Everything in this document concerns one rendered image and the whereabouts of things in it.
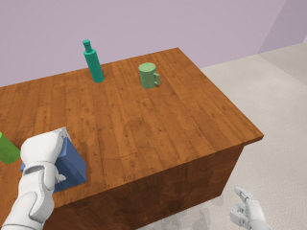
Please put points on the left robot hand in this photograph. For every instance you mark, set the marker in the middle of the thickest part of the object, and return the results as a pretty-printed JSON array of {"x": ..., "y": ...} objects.
[{"x": 45, "y": 147}]

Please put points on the sponge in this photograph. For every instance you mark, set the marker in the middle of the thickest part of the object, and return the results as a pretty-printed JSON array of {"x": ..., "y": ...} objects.
[{"x": 70, "y": 164}]

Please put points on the table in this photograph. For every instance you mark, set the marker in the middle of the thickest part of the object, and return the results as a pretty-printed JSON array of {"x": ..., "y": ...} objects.
[{"x": 149, "y": 153}]

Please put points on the robot left forearm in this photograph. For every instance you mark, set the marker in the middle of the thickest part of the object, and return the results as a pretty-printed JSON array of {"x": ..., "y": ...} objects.
[{"x": 34, "y": 204}]

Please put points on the right robot hand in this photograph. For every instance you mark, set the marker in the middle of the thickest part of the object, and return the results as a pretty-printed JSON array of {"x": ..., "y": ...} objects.
[{"x": 243, "y": 215}]

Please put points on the robot right forearm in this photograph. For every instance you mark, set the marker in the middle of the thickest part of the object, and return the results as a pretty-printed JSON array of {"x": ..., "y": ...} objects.
[{"x": 258, "y": 225}]

